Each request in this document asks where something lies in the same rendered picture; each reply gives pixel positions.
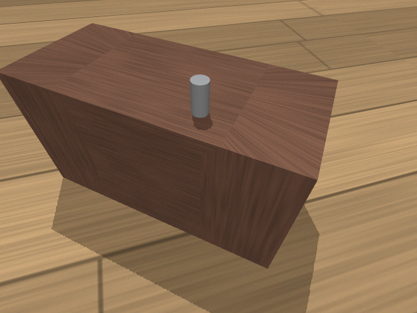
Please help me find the can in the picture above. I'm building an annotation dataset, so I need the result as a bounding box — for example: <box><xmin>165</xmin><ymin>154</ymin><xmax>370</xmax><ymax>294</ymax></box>
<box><xmin>190</xmin><ymin>74</ymin><xmax>210</xmax><ymax>118</ymax></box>

